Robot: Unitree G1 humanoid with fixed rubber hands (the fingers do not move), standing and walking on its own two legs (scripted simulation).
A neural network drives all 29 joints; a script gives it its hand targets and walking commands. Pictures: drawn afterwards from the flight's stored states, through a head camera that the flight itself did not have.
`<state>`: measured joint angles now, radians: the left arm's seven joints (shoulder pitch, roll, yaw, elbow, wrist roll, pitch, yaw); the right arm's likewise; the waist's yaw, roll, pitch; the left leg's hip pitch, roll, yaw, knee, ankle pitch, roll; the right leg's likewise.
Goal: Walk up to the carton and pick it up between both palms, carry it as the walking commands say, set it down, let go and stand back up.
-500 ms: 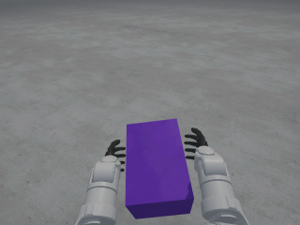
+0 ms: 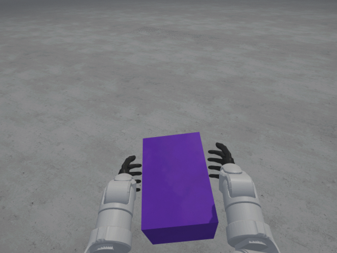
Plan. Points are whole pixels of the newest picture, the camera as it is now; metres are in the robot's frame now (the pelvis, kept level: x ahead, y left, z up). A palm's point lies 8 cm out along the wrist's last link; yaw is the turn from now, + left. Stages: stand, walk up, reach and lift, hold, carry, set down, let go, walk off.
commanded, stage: hold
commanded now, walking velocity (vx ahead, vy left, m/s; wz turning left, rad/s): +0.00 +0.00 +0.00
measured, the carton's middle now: (176, 186) +0.34 +0.00 -0.03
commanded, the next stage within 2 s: carry in 0.30 s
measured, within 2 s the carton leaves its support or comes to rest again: neither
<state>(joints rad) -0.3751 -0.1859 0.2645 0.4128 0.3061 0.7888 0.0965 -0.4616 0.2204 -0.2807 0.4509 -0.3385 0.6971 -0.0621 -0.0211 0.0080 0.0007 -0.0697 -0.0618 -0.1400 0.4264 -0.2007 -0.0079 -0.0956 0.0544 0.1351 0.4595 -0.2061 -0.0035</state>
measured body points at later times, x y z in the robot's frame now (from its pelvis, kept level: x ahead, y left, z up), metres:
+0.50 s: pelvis -0.01 +0.00 -0.01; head -0.02 +0.00 +0.44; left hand +0.31 +0.12 +0.04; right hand +0.32 -0.13 +0.07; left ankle +0.03 +0.13 -0.74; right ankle +0.01 -0.11 -0.71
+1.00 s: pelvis -0.05 -0.09 -0.02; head +0.00 -0.09 +0.43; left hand +0.29 -0.09 +0.06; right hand +0.20 -0.33 +0.09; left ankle -0.03 -0.02 -0.72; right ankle -0.05 -0.17 -0.74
